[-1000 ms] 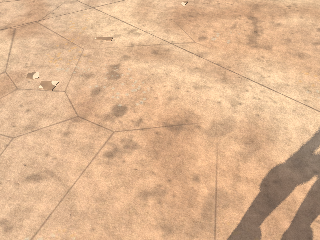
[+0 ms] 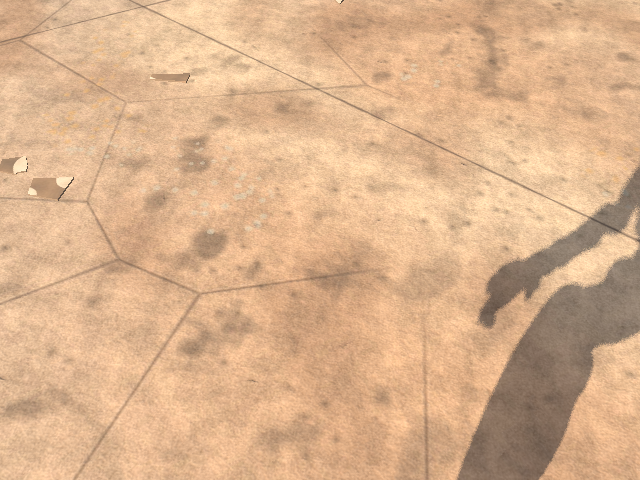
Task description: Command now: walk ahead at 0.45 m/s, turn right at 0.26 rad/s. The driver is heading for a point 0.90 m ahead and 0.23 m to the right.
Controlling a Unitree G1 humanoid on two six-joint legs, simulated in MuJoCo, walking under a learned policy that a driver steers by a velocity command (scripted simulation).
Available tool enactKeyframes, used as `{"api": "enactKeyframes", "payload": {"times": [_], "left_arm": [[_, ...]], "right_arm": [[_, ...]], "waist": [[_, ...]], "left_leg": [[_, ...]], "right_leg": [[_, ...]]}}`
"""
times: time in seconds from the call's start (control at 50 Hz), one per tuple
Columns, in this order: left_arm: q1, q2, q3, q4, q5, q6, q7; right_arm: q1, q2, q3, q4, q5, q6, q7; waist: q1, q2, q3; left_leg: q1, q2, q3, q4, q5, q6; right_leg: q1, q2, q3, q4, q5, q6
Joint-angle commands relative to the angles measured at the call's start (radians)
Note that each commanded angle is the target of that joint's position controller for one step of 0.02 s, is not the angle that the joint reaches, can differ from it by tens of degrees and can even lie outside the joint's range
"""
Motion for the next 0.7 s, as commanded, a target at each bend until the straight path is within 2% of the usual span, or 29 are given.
{"api": "enactKeyframes", "payload": {"times": [0.02,0.06,0.08,0.1,0.12,0.14,0.16,0.18,0.2,0.22,0.24,0.28,0.32,0.36,0.4,0.46,0.54,0.58,0.62,0.64,0.66,0.68,0.7], "left_arm": [[-0.143,-0.021,-0.023,-0.100,-0.008,-0.002,-0.006],[-0.097,0.020,-0.012,-0.096,-0.010,0.000,0.002],[-0.029,0.046,-0.002,-0.079,-0.011,-0.004,0.007],[0.085,0.071,0.011,-0.045,-0.012,-0.011,0.010],[0.220,0.090,0.026,0.000,-0.009,-0.016,0.014],[0.332,0.139,0.047,0.030,0.005,-0.016,0.022],[0.362,0.229,0.067,0.023,0.017,-0.009,0.023],[0.331,0.234,0.071,0.023,-0.014,0.004,0.014],[0.216,0.203,0.062,-0.001,-0.021,0.003,0.015],[0.164,0.151,0.050,-0.015,-0.023,-0.002,0.014],[0.136,0.121,0.041,-0.020,-0.015,-0.010,0.017],[0.143,0.101,0.029,-0.017,-0.018,-0.027,0.029],[0.188,0.120,0.031,-0.011,-0.023,-0.043,0.033],[0.228,0.141,0.033,-0.013,-0.027,-0.044,0.036],[0.280,0.136,0.031,-0.015,-0.030,-0.039,0.035],[0.355,0.138,0.032,-0.018,-0.027,-0.031,0.036],[0.419,0.150,0.034,-0.029,-0.016,-0.024,0.047],[0.429,0.160,0.037,-0.037,-0.008,-0.022,0.052],[0.390,0.178,0.043,-0.056,-0.007,-0.023,0.059],[0.345,0.192,0.046,-0.071,-0.008,-0.026,0.058],[0.327,0.203,0.048,-0.078,-0.010,-0.033,0.050],[0.302,0.200,0.048,-0.090,-0.021,-0.043,0.038],[0.313,0.123,0.029,-0.133,-0.034,-0.052,0.033]], "right_arm": [[0.019,-0.106,-0.006,-0.026,0.000,-0.019,-0.010],[0.018,-0.134,-0.008,-0.021,0.003,-0.029,-0.016],[0.010,-0.150,-0.012,-0.024,0.005,-0.030,-0.021],[-0.003,-0.171,-0.018,-0.028,0.004,-0.026,-0.024],[-0.026,-0.189,-0.023,-0.036,0.007,-0.020,-0.024],[-0.042,-0.193,-0.024,-0.053,0.007,-0.018,-0.017],[-0.011,-0.085,-0.008,-0.095,0.005,-0.018,-0.001],[-0.030,-0.133,-0.026,-0.129,0.015,-0.019,0.012],[-0.143,-0.165,-0.030,-0.177,0.006,-0.027,0.017],[-0.204,-0.178,-0.034,-0.198,0.002,-0.037,0.020],[-0.218,-0.167,-0.037,-0.202,-0.001,-0.035,0.019],[-0.200,-0.136,-0.035,-0.213,-0.020,0.000,0.022],[-0.219,-0.118,-0.033,-0.233,-0.025,0.028,0.025],[-0.314,-0.124,-0.035,-0.277,-0.028,0.041,0.028],[-0.434,-0.135,-0.037,-0.326,-0.024,0.047,0.033],[-0.550,-0.133,-0.033,-0.375,-0.019,0.049,0.043],[-0.678,-0.139,-0.022,-0.436,-0.010,0.045,0.048],[-0.715,-0.147,-0.018,-0.466,-0.004,0.037,0.049],[-0.670,-0.167,-0.021,-0.472,0.002,0.027,0.046],[-0.588,-0.186,-0.029,-0.453,0.005,0.022,0.039],[-0.468,-0.218,-0.042,-0.418,0.007,0.015,0.029],[-0.320,-0.253,-0.056,-0.390,-0.001,0.001,0.014],[-0.154,-0.334,-0.074,-0.385,-0.030,0.000,-0.007]], "waist": [[0.008,0.133,0.144],[0.041,0.142,0.095],[0.076,0.139,0.049],[0.125,0.140,-0.015],[0.186,0.137,-0.081],[0.235,0.107,-0.130],[0.177,-0.098,-0.200],[0.157,-0.129,-0.262],[0.116,-0.046,-0.101],[0.096,0.035,-0.021],[0.051,0.095,0.025],[-0.002,0.081,0.027],[-0.010,0.046,0.027],[0.008,0.015,0.046],[0.047,-0.008,0.061],[0.096,-0.030,0.041],[0.138,-0.048,0.036],[0.144,-0.060,0.036],[0.105,-0.075,0.025],[0.060,-0.079,-0.003],[0.012,-0.063,-0.070],[-0.065,-0.030,-0.156],[-0.107,0.091,-0.318]], "left_leg": [[-0.151,0.215,-0.017,-0.059,0.698,0.069],[-0.118,0.242,0.022,0.039,1.005,0.051],[-0.091,0.250,0.043,0.144,1.136,0.038],[-0.074,0.256,0.054,0.293,1.191,0.030],[-0.102,0.252,0.072,0.478,1.136,0.023],[-0.250,0.222,0.092,0.724,0.889,0.018],[-0.535,0.073,0.110,1.122,0.050,-0.008],[-0.746,-0.019,-0.047,1.323,-0.137,-0.011],[-0.842,0.060,-0.089,1.289,-0.029,0.007],[-0.816,0.096,-0.082,1.217,0.046,0.007],[-0.753,0.124,-0.083,1.143,0.069,-0.003],[-0.652,0.147,-0.086,1.037,0.046,-0.036],[-0.647,0.150,-0.060,0.952,0.048,-0.062],[-0.696,0.152,-0.035,0.856,0.123,-0.087],[-0.752,0.147,-0.019,0.744,0.216,-0.106],[-0.789,0.119,-0.014,0.622,0.317,-0.111],[-0.827,0.081,-0.016,0.505,0.310,-0.104],[-0.810,0.062,-0.019,0.442,0.284,-0.091],[-0.683,0.045,-0.033,0.355,0.253,-0.069],[-0.535,0.020,-0.027,0.311,0.215,-0.051],[-0.364,-0.001,-0.018,0.277,0.213,-0.032],[-0.132,0.065,-0.066,0.239,0.242,0.000],[0.108,0.329,-0.309,0.248,0.094,0.044]], "right_leg": [[0.057,0.045,-0.076,-0.206,0.072,-0.023],[0.191,0.087,-0.103,-0.250,0.081,-0.063],[0.265,0.112,-0.107,-0.261,0.072,-0.083],[0.368,0.131,-0.097,-0.287,0.069,-0.105],[0.512,0.134,-0.081,-0.355,0.099,-0.130],[0.687,0.047,0.040,-0.394,0.009,-0.168],[0.872,-0.238,0.483,-0.426,-0.029,-0.281],[0.933,-0.328,0.881,-0.616,-0.129,-0.399],[0.810,-0.301,0.759,-0.664,-0.208,-0.357],[0.669,-0.271,0.652,-0.691,-0.124,-0.318],[0.554,-0.226,0.564,-0.702,0.011,-0.280],[0.429,-0.157,0.436,-0.702,0.196,-0.247],[0.393,-0.120,0.376,-0.703,0.280,-0.240],[0.385,-0.093,0.354,-0.721,0.277,-0.222],[0.414,-0.078,0.357,-0.724,0.305,-0.186],[0.509,-0.067,0.365,-0.685,0.397,-0.137],[0.643,-0.081,0.409,-0.631,0.486,-0.142],[0.691,-0.097,0.435,-0.595,0.531,-0.148],[0.675,-0.103,0.450,-0.550,0.582,-0.124],[0.627,-0.087,0.436,-0.491,0.676,-0.098],[0.598,-0.057,0.424,-0.370,0.749,-0.076],[0.496,-0.006,0.393,-0.181,0.655,-0.055],[0.352,0.049,0.315,0.090,0.255,-0.044]]}}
